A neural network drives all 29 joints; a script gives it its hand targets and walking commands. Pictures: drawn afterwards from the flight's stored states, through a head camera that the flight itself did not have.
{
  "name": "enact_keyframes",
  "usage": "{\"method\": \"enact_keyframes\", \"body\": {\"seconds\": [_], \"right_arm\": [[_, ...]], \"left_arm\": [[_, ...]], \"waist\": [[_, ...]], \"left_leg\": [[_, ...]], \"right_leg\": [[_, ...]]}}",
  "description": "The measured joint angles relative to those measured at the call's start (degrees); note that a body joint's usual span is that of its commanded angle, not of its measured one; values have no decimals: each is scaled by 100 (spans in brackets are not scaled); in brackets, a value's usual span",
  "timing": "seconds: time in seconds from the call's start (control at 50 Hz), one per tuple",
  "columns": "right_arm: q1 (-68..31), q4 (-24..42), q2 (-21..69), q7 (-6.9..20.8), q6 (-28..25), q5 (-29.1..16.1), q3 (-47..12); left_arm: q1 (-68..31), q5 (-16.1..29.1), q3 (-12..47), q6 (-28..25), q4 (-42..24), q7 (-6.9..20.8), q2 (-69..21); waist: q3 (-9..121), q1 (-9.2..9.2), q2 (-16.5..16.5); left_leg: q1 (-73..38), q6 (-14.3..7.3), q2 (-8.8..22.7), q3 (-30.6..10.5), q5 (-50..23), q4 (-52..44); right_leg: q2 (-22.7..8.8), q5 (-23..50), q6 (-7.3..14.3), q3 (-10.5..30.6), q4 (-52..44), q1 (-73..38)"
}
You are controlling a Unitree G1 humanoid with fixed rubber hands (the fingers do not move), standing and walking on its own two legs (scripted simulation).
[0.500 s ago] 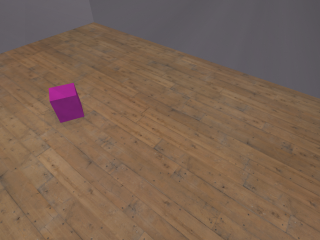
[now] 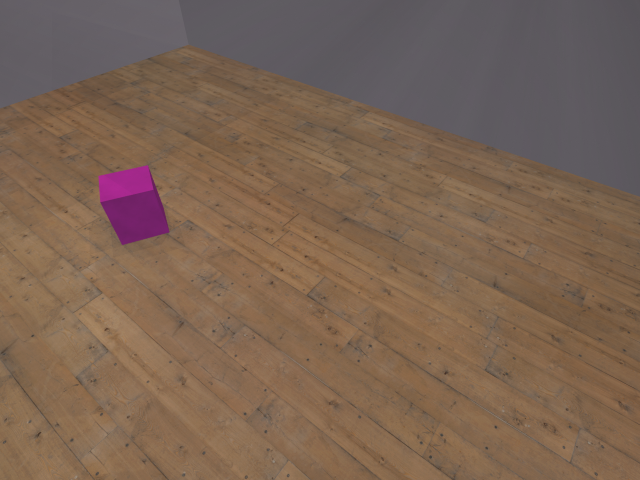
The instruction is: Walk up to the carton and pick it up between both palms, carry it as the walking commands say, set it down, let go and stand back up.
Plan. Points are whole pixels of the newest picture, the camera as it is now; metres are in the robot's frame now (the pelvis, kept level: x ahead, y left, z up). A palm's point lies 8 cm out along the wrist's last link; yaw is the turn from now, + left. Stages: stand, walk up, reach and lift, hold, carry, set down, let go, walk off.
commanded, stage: stand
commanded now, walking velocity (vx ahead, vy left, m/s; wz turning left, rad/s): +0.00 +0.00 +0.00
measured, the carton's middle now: (135, 205) +1.41 +0.87 -0.66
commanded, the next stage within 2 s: walk up in 0.02 s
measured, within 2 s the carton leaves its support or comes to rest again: neither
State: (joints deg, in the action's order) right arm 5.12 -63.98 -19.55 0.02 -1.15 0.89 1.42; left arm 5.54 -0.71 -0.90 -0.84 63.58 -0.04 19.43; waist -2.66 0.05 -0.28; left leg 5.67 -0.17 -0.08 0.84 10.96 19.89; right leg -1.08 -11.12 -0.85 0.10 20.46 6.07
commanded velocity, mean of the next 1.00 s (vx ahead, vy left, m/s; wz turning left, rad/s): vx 0.41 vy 0.05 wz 0.35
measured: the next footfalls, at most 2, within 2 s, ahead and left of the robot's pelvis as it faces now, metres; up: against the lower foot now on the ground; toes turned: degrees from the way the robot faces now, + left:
left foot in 0.56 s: +0.11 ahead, +0.25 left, +0.00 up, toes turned +19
right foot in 0.88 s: +0.32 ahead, +0.08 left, +0.00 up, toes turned +11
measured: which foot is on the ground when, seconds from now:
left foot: down 0.00-0.26, up 0.28-0.54, down 0.56-0.90, up 0.92-1.00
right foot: down 0.00-0.56, up 0.58-0.86, down 0.88-1.00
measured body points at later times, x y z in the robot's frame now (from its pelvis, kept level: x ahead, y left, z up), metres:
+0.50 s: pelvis +0.03 +0.05 -0.01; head +0.04 +0.06 +0.44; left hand -0.01 +0.35 -0.15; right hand +0.18 -0.20 -0.14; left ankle +0.07 +0.22 -0.72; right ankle +0.00 -0.13 -0.75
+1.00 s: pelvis +0.22 +0.15 -0.03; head +0.23 +0.13 +0.42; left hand +0.26 +0.42 -0.14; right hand +0.30 -0.08 -0.19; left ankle +0.10 +0.24 -0.68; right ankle +0.28 +0.07 -0.75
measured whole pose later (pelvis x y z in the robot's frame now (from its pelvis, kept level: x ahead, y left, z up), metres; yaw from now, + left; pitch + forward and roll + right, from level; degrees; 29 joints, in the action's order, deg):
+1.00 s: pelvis +0.22 +0.15 -0.03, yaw +23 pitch +0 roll +0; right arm 19.4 -59.1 -12.4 0.7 -1.2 1.2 2.4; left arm 8.0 -2.0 -1.5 -5.0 52.0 0.7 9.9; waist -0.4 -2.6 2.8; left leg 22.3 -1.5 0.1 -1.2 24.0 65.1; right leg -4.8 -18.6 2.1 -11.3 39.0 20.2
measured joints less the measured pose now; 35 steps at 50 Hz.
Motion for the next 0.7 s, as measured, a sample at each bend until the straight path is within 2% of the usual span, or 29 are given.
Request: {"method": "enact_keyframes", "body": {"seconds": [0.22,0.24,0.26,0.3,0.34,0.38,0.42,0.52,0.54,0.58,0.62,0.66,0.7], "right_arm": [[13,5,-12,5,13,-2,-12],[76,114,-7,-15,66,2,35],[169,250,-16,41,160,39,89],[297,506,-71,266,419,145,168],[286,670,-119,420,520,236,227],[259,787,-95,525,486,241,237],[263,885,-1,611,453,203,221],[347,995,292,693,385,84,108],[387,989,327,664,322,41,101],[432,957,396,547,143,27,122],[537,905,552,381,7,54,122],[763,791,723,257,-9,55,103],[1011,653,840,164,37,58,100]], "left_arm": [[7,3,6,5,-10,7,12],[22,-23,-42,76,-116,50,19],[32,-8,-101,128,-255,49,21],[101,-8,-202,102,-472,-84,-21],[249,-32,-267,56,-559,-194,-116],[441,-48,-332,16,-544,-228,-180],[662,-78,-393,7,-489,-214,-207],[1140,-140,-462,30,-366,-82,-176],[1215,-166,-460,36,-360,-30,-167],[1299,-203,-453,69,-375,59,-150],[1201,-215,-400,153,-443,123,-159],[969,-211,-300,132,-549,184,-219],[699,-171,-195,47,-674,228,-350]], "waist": [[-12,14,0],[28,-18,2],[66,-72,-1],[131,-147,9],[98,-134,96],[30,-89,134],[-18,-82,131],[30,41,9],[80,78,-10],[110,102,-115],[26,122,-239],[-33,66,-329],[-44,-13,-365]], "left_leg": [[-5,11,13,17,-12,-24],[136,6,18,-21,79,132],[384,-21,-8,-111,367,485],[1161,98,-74,-176,780,1839],[1853,235,-33,-154,728,3062],[2267,302,138,-51,611,3677],[2405,317,366,25,588,3668],[1947,247,740,148,945,2285],[1788,220,763,186,1006,2081],[1737,198,646,234,691,2182],[1734,152,546,312,954,2623],[1488,93,414,321,1117,2538],[1189,54,262,302,1088,2242]], "right_leg": [[13,10,10,17,-6,12],[11,-187,0,-30,179,141],[-21,-342,-19,-127,377,279],[-140,-237,-28,-339,551,483],[-230,-344,-78,-473,595,528],[-339,-403,-161,-560,563,443],[-466,-476,-260,-696,517,256],[-834,-849,-571,-1020,607,-202],[-919,-1037,-587,-1053,818,-196],[-1095,-1722,-364,-861,1946,147],[-902,-2118,-242,-355,3619,785],[-686,-1953,-168,-220,4603,1286],[-610,-1518,-155,-312,4752,1645]]}}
